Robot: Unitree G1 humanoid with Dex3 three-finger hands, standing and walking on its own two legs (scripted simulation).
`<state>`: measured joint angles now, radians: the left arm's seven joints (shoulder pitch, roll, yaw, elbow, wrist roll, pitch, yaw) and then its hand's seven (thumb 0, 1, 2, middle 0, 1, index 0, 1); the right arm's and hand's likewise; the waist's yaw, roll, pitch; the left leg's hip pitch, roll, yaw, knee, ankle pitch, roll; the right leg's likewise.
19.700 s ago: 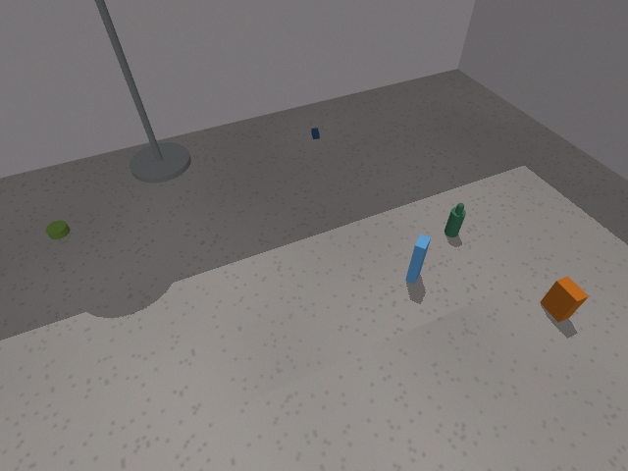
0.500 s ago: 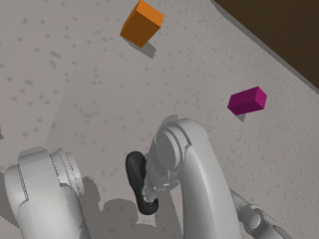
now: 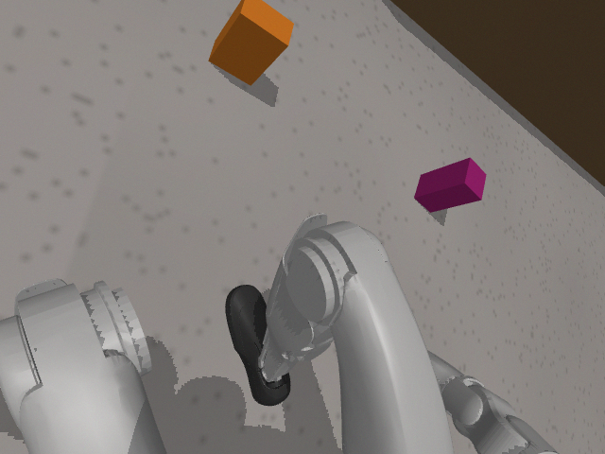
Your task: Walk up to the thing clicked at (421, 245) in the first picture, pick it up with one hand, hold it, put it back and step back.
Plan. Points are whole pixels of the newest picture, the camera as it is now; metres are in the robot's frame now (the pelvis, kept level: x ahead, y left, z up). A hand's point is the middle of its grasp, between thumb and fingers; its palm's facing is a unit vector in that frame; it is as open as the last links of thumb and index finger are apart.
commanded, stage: loosen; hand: left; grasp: from the side
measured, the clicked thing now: out of the picture +0.45 +0.33 -0.19
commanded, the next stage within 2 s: open in 0.12 s
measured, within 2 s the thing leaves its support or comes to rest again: rests again in 1.90 s
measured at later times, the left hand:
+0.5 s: hand out of the picture +0.45 +0.32 -0.17, palm faces +0.47 -0.88 -0.02, open 10.8 cm
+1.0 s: hand out of the picture +0.45 +0.39 -0.11, palm faces +0.53 -0.85 -0.06, open 15.9 cm
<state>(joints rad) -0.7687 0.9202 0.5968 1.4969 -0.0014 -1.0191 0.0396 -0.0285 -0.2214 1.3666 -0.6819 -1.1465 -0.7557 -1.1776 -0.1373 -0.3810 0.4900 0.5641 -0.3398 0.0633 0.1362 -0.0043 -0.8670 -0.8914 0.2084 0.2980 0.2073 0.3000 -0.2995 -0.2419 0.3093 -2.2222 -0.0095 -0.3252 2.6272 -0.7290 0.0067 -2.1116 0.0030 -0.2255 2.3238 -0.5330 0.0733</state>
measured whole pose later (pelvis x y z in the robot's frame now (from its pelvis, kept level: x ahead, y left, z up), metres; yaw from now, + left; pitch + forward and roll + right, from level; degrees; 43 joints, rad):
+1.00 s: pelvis +0.00 +0.00 +0.01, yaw +0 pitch +18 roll -18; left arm -0.75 0.97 0.67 1.30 -0.03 -0.90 -0.06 -0.01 -0.33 0.21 -0.15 -0.19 -0.16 -0.18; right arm -0.06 -0.37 0.44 0.56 -0.30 0.10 0.12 0.00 -0.87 -0.89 0.21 0.30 0.21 0.30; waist -0.26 -0.21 0.24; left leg -2.23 -0.01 -0.31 2.60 -0.72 0.01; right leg -2.11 0.00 -0.22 2.30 -0.53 0.06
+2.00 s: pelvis +0.06 -0.02 +0.29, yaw +13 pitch +28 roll -3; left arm 0.00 0.39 0.23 0.41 0.02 0.07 0.11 -0.01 -0.52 0.07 -0.07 -0.06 -0.06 -0.05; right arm 0.11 -0.25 0.01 0.52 0.05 0.04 -0.09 0.00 -0.90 -0.90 0.21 0.30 0.21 0.30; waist -0.06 0.00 -0.18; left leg -1.43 0.03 -0.06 1.60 -0.65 -0.01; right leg -1.44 -0.04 -0.06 1.53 -0.57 0.01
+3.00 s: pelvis +0.11 -0.01 +0.43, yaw +14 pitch +8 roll -2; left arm 0.45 0.20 -0.01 0.02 -0.01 0.26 0.14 -0.01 -0.52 0.07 -0.06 -0.06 -0.05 -0.06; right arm 0.27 -0.21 0.03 0.51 0.02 -0.11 -0.17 0.01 -0.90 -0.90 0.21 0.30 0.21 0.30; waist -0.03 0.03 -0.10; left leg -0.60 0.04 -0.04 0.95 -0.49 -0.02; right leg -0.60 -0.02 -0.07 0.90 -0.43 0.00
